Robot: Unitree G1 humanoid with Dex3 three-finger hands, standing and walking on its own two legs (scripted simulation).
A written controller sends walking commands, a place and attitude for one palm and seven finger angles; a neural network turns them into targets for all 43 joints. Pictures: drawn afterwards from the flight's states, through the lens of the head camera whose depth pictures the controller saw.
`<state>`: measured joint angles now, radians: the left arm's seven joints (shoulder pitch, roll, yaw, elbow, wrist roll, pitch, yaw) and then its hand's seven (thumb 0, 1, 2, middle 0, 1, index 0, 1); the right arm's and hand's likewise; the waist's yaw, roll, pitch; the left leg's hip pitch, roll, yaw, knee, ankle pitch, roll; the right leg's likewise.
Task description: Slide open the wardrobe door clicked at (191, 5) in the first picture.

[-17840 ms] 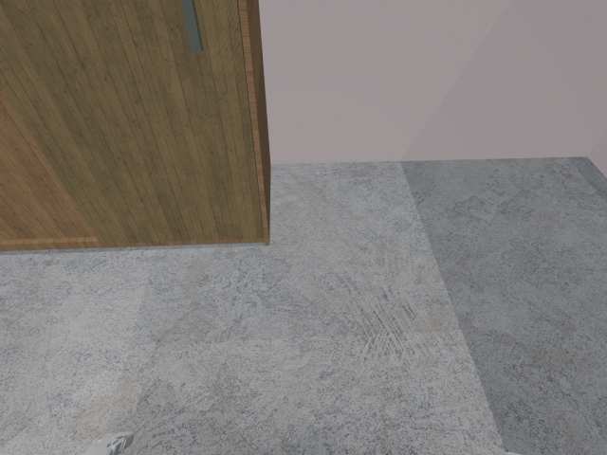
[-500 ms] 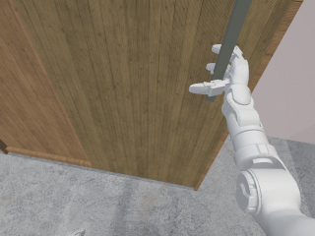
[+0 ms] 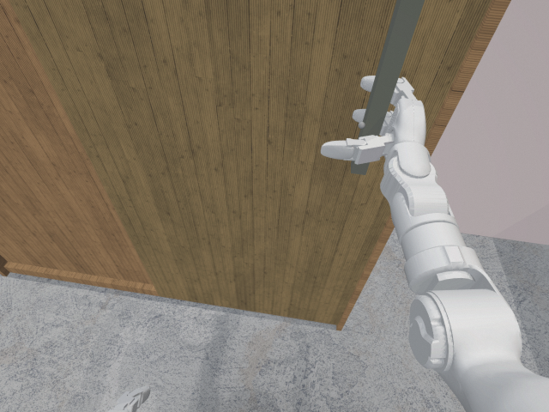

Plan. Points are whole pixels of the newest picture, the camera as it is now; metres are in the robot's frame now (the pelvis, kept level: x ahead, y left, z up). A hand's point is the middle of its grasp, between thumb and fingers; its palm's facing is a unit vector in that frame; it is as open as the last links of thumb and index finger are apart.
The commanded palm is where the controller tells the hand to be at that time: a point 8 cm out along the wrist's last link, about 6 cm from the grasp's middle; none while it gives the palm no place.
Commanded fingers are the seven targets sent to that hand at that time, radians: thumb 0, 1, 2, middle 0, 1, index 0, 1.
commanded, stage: grip the handle and tug to test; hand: right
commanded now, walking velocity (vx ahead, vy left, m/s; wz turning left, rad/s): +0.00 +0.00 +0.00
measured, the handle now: (380, 86) +0.53 -0.09 +0.23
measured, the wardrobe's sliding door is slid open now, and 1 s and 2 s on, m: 0.00 0.00 0.00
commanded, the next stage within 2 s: tug the door sideways, standing still in 1.28 s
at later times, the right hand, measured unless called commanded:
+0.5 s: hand (362, 124) +0.47 -0.07 +0.19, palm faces +0.04 +1.00 +0.01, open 6.3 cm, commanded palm +0.45 -0.11 +0.19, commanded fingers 0.00 -0.90 -0.90 0.45 1.40 0.45 1.40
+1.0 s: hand (362, 124) +0.47 -0.06 +0.19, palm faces +0.05 +1.00 +0.01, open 5.9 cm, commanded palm +0.44 -0.11 +0.19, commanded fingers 0.00 -0.90 -0.90 0.45 1.40 0.45 1.40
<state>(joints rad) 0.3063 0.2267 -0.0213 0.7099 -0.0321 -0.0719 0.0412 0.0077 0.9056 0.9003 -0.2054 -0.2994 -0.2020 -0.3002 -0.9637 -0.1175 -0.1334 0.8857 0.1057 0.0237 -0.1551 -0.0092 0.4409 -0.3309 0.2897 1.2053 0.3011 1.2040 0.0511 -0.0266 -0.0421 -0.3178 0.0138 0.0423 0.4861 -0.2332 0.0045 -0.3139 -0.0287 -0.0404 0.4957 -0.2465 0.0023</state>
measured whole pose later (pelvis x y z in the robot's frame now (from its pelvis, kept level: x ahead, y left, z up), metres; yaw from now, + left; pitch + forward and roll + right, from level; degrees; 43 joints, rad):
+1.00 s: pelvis +0.01 +0.00 +0.00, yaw +0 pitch +4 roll +0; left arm 0.30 0.22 -0.02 0.71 -0.03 -0.06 0.04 0.01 0.91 0.90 -0.21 -0.30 -0.20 -0.30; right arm -0.93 -0.11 -0.12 0.83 0.11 0.06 -0.16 0.02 -0.66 -0.79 0.37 1.39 0.38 1.38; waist 0.04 -0.03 -0.04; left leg -0.29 0.01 0.04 0.47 -0.24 0.01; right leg -0.29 -0.03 -0.04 0.48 -0.26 0.00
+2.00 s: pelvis +0.01 +0.00 +0.00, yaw -3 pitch +4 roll +0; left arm 0.32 0.20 -0.02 0.77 -0.02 -0.08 0.02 0.01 0.91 0.90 -0.21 -0.30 -0.20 -0.30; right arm -1.01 -0.05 0.01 0.86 0.14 0.08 -0.28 0.00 -0.71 -0.81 0.32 1.39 0.26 1.40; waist 0.01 -0.03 -0.02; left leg -0.31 0.03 0.09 0.51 -0.27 0.00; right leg -0.33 -0.01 0.01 0.53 -0.27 0.00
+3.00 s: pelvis +0.04 +0.09 -0.01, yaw -8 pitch +0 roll +0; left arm 0.08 0.24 0.05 0.67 -0.04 -0.08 0.03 0.01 0.91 0.90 -0.20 -0.30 -0.20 -0.30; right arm -0.89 -0.15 0.05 0.42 0.12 -0.12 -0.11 -0.06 -0.72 -0.85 0.43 1.40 0.16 1.40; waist -0.09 -0.03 0.27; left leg -0.52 -0.03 0.00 1.13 -0.50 0.04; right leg -0.25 -0.10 -0.04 0.60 -0.35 0.05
